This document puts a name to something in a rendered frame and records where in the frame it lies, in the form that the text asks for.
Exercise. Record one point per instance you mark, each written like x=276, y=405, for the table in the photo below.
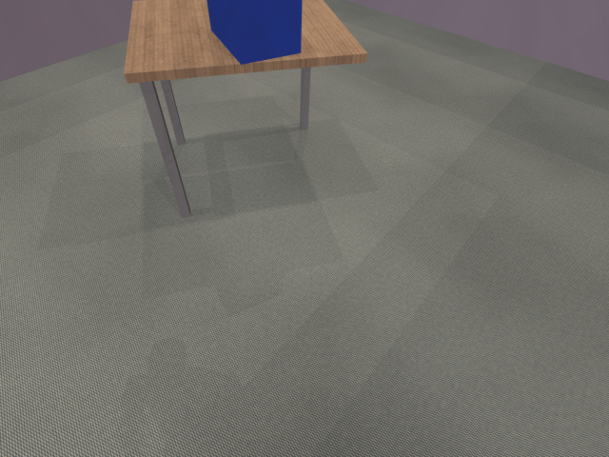
x=172, y=39

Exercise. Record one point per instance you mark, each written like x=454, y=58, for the carton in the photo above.
x=257, y=30

